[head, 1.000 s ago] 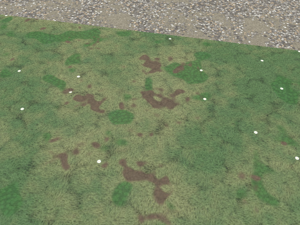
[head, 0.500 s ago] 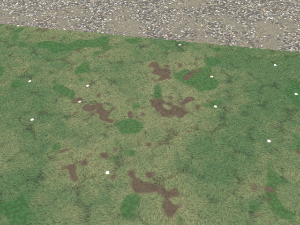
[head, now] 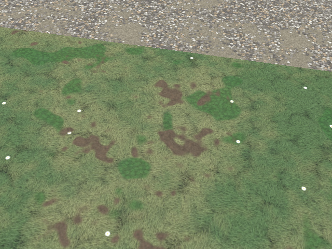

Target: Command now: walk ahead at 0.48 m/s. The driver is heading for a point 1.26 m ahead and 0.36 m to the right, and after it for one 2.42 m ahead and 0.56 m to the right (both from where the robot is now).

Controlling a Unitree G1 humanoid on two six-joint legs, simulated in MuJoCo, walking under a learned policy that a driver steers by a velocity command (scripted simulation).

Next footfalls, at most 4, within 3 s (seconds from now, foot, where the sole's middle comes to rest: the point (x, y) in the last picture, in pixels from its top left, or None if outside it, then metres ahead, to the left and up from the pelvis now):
0.34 right None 0.38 -0.09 -0.78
0.74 left None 0.34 0.11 -0.78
2.06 left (157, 186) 0.78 0.05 -0.78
2.60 right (199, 142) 1.04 -0.16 -0.78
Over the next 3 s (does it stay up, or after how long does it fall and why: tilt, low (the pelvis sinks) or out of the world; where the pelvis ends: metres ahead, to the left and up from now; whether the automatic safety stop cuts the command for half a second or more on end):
stays up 1.11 -0.14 0.00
